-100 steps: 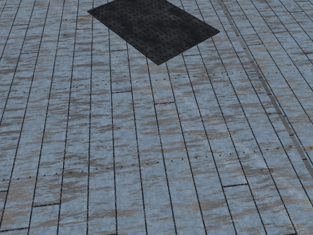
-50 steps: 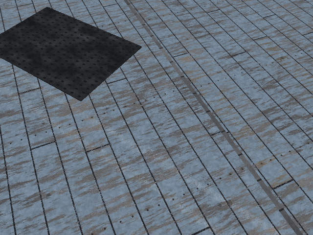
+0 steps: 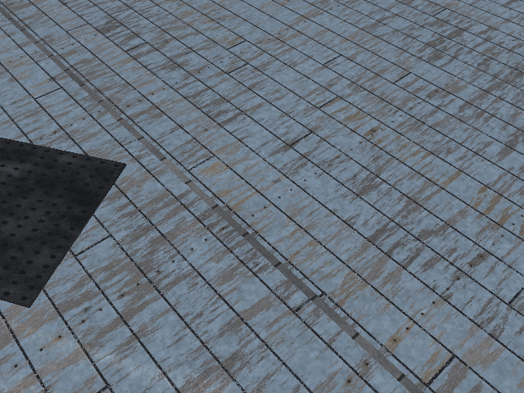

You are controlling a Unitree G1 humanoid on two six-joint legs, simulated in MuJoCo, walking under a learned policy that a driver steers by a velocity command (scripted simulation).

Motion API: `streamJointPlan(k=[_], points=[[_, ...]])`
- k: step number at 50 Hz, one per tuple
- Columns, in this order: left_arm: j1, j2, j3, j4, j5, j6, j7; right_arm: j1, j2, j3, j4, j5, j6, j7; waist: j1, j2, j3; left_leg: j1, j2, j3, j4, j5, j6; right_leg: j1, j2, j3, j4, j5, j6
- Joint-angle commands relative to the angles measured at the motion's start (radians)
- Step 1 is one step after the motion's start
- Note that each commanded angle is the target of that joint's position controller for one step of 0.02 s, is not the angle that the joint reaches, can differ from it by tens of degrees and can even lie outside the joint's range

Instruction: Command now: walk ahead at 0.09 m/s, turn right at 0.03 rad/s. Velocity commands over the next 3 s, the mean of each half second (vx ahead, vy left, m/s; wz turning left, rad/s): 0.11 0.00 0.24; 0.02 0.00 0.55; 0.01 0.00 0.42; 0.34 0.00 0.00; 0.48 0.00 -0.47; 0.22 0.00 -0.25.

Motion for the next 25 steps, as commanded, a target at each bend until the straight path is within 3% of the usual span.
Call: streamJointPlan(k=[1,3,5,6,8,9,10,11,12,13,15,16,20,25], points=[[0.045,0.127,0.038,-0.033,-0.008,-0.007,0.002,0.007,-0.086,-0.021,-0.021,0.007,-0.003,-0.006,0.013,-0.03,-0.045,0.037,-0.01,0.015,-0.015,-0.038,0.024,-0.019,-0.053,0.069,-0.141,-0.007,-0.061],[0.076,0.167,0.052,-0.028,-0.018,-0.006,0.0,-0.019,-0.087,-0.024,-0.028,0.018,-0.009,-0.006,0.034,-0.099,0.029,-0.087,-0.047,0.061,0.088,-0.216,0.035,-0.034,-0.121,0.19,-0.232,-0.315,-0.129],[0.114,0.202,0.062,-0.015,-0.028,-0.024,0.001,-0.068,-0.079,-0.024,-0.057,0.034,-0.038,0.002,0.051,-0.163,0.108,-0.211,-0.032,0.043,0.188,-0.204,0.068,-0.011,-0.249,0.399,-0.336,-0.428,-0.215],[0.087,0.196,0.06,-0.016,-0.026,-0.035,0.005,-0.075,-0.079,-0.023,-0.061,0.035,-0.051,0.005,0.039,-0.166,0.133,-0.233,-0.007,0.016,0.189,-0.175,0.088,-0.002,-0.275,0.409,-0.319,-0.274,-0.224],[-0.004,0.169,0.054,-0.033,-0.018,-0.042,0.01,0.004,-0.077,-0.024,-0.027,0.025,-0.062,0.015,-0.019,-0.152,0.062,-0.1,0.004,0.019,0.043,-0.066,0.113,0.017,-0.229,0.25,-0.198,0.133,-0.162],[-0.035,0.169,0.057,-0.047,-0.018,-0.039,0.015,0.038,-0.108,-0.035,-0.011,0.016,-0.057,0.019,-0.029,-0.106,0.015,0.008,0.005,-0.005,-0.01,0.095,0.117,-0.005,-0.168,0.157,-0.118,0.227,-0.107],[-0.033,0.151,0.056,-0.07,-0.011,-0.037,0.026,0.033,-0.19,-0.056,-0.019,0.014,-0.05,0.019,0.004,0.037,-0.015,0.038,0.069,-0.142,-0.047,0.291,0.15,-0.026,-0.047,0.009,0.043,0.235,-0.036],[-0.019,0.127,0.051,-0.08,0.001,-0.038,0.039,0.076,-0.246,-0.073,-0.017,0.02,-0.042,0.022,-0.001,0.221,-0.054,0.171,0.178,-0.343,-0.1,0.466,0.253,-0.157,0.051,-0.083,0.222,0.064,0.042],[-0.028,0.125,0.048,-0.084,-0.002,-0.037,0.044,0.136,-0.204,-0.059,-0.018,0.011,-0.039,0.019,-0.046,0.275,-0.085,0.272,0.301,-0.527,-0.167,0.624,0.35,-0.291,0.061,-0.019,0.402,-0.299,0.068],[-0.012,0.131,0.052,-0.079,-0.019,-0.033,0.04,0.14,-0.182,-0.049,-0.018,0.011,-0.044,0.019,-0.028,0.201,-0.076,0.302,0.323,-0.527,-0.158,0.656,0.361,-0.361,0.03,0.028,0.526,-0.377,0.068],[-0.04,0.139,0.056,-0.079,-0.026,-0.026,0.038,0.085,-0.226,-0.066,-0.055,0.026,-0.039,0.008,-0.018,0.081,-0.055,0.307,0.292,-0.447,-0.139,0.68,0.318,-0.45,-0.01,0.035,0.575,-0.279,0.061],[-0.058,0.147,0.06,-0.08,-0.021,-0.022,0.041,0.054,-0.22,-0.066,-0.071,0.028,-0.029,-0.004,-0.009,0.057,-0.06,0.278,0.264,-0.398,-0.148,0.679,0.287,-0.425,-0.028,0.04,0.522,-0.214,0.061],[-0.074,0.117,0.053,-0.08,-0.029,-0.021,0.041,0.042,-0.22,-0.078,-0.093,0.029,0.021,-0.033,0.003,0.117,-0.083,0.207,0.18,-0.31,-0.172,0.634,0.247,-0.285,0.014,0.008,0.278,-0.07,0.081],[-0.108,0.14,0.057,-0.087,-0.03,-0.024,0.021,-0.011,-0.232,-0.091,-0.131,0.041,0.051,-0.041,0.008,0.166,-0.089,0.103,0.154,-0.345,-0.164,0.488,0.214,-0.118,0.054,0.009,0.067,0.045,0.085]])
Next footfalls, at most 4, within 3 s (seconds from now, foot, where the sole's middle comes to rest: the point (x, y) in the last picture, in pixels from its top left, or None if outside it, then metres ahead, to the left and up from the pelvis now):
0.58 right None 0.19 -0.10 -0.77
1.02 left None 0.07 0.14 -0.77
1.52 right None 0.21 -0.04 -0.77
1.88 left None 0.17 0.28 -0.77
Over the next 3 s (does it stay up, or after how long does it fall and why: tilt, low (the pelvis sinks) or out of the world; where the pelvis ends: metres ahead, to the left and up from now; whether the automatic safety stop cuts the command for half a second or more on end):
stays up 0.61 0.39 0.00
